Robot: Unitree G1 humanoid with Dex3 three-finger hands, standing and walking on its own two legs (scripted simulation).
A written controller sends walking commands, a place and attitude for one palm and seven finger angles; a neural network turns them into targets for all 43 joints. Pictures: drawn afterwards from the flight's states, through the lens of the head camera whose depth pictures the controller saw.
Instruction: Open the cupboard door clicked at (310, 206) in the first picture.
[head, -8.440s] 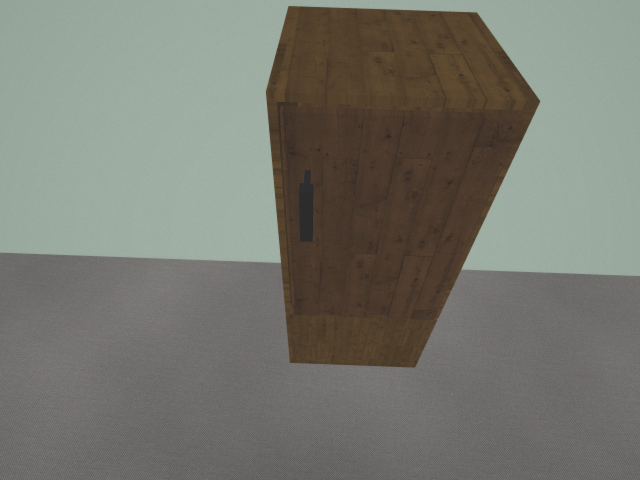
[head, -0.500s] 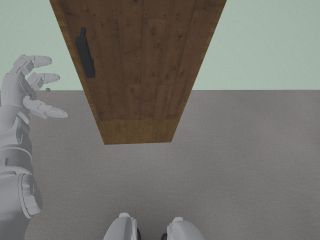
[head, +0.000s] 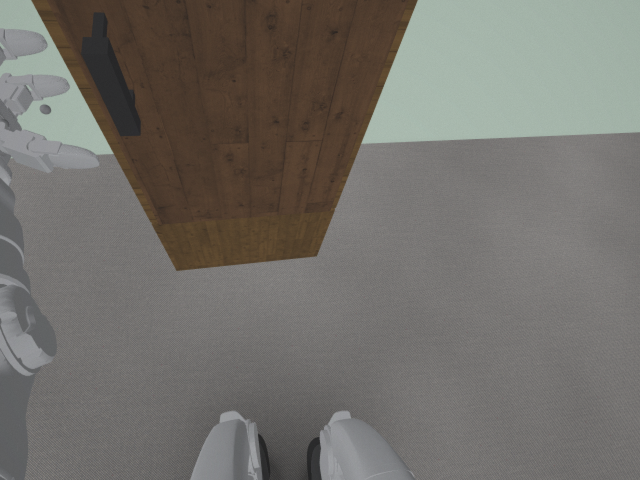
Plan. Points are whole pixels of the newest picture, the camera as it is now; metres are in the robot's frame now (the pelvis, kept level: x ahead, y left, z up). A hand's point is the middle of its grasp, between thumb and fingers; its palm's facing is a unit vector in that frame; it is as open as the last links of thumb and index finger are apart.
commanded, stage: move the hooked fingers beside the handle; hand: left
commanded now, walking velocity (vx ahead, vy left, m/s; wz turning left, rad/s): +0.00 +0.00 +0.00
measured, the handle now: (115, 78) +0.57 +0.19 +0.08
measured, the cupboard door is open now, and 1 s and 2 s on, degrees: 0 0 0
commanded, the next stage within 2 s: slide the fingers in behind the handle in 0.80 s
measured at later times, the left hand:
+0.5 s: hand (40, 118) +0.52 +0.26 +0.07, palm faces +0.09 -1.00 -0.01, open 13.9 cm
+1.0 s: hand (43, 115) +0.52 +0.26 +0.07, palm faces +0.09 -1.00 -0.01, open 14.0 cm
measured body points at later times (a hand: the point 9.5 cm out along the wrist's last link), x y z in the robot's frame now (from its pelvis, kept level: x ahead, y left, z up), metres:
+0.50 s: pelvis +0.00 +0.00 +0.00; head +0.15 +0.05 +0.43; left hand +0.51 +0.31 +0.08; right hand -0.01 -0.27 -0.09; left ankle +0.02 +0.05 -0.66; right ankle -0.01 -0.11 -0.66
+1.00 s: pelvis +0.00 +0.00 +0.00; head +0.15 +0.05 +0.42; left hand +0.51 +0.31 +0.07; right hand -0.02 -0.27 -0.09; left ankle +0.02 +0.05 -0.66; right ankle -0.01 -0.11 -0.66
